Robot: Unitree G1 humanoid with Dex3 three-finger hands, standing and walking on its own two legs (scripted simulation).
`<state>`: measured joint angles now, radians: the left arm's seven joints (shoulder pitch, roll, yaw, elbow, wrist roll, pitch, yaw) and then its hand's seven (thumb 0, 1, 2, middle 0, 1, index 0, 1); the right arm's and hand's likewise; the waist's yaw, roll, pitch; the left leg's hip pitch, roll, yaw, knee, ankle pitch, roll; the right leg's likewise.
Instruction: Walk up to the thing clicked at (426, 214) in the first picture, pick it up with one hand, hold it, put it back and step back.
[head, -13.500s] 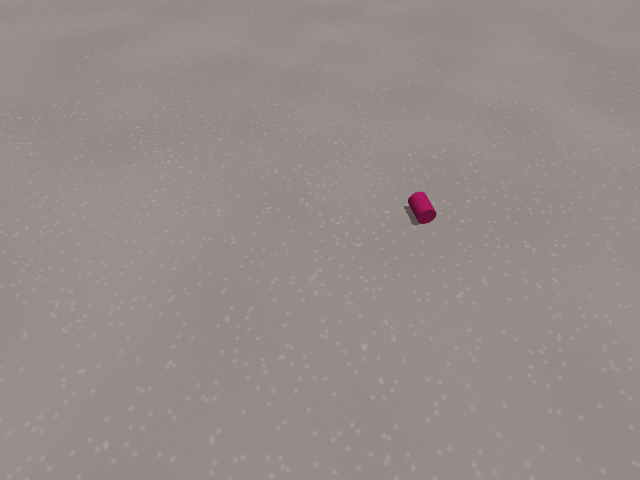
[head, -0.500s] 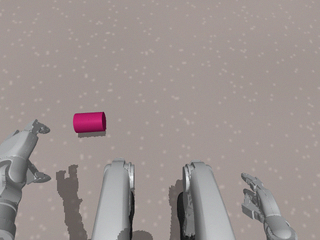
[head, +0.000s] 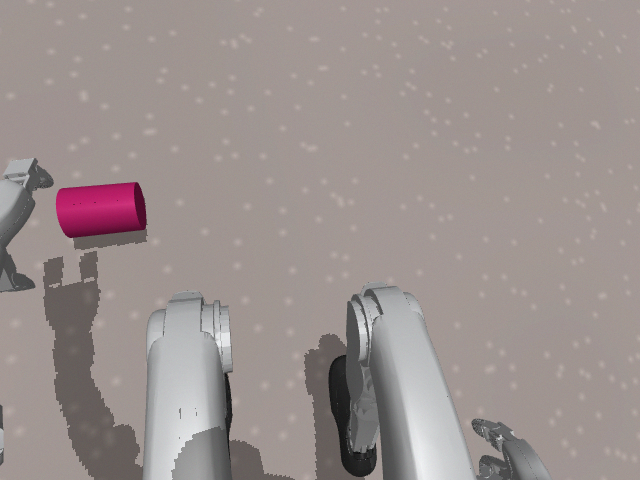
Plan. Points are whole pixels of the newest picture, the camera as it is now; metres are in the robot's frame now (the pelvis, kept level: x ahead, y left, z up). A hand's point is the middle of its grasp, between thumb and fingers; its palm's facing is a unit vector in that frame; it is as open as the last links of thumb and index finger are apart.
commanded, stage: rise first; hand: left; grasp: from above
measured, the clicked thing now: (104, 209) +0.50 +0.33 -0.33
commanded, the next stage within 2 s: none
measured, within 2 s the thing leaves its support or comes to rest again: neither
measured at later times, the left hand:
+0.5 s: hand (38, 223) +0.43 +0.36 -0.19, palm faces -0.45 -0.08 -0.89, open 13.5 cm
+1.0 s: hand (50, 220) +0.44 +0.36 -0.21, palm faces -0.46 -0.09 -0.88, open 14.0 cm
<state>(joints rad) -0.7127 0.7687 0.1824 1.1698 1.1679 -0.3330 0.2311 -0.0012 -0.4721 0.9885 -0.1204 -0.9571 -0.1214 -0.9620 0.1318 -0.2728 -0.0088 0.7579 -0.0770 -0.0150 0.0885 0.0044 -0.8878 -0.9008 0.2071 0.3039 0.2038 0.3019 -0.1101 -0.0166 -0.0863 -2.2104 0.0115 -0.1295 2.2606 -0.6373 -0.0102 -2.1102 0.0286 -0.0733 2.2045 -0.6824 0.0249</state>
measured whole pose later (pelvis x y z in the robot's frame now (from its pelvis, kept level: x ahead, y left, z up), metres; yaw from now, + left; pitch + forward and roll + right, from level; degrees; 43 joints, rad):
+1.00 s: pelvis +0.01 +0.00 -0.04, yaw -3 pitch +33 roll -10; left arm -0.87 0.88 0.20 1.38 1.28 -0.33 0.34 0.00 -0.52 1.00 -0.09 -1.01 -0.10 -1.01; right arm 0.10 -0.27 0.08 0.74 -0.15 0.00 0.14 0.00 -0.91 -0.90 0.21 0.30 0.20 0.30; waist -0.18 -0.05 -0.02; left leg -2.33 0.01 -0.18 2.42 -0.67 -0.02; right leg -2.21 0.05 -0.11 2.33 -0.70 0.04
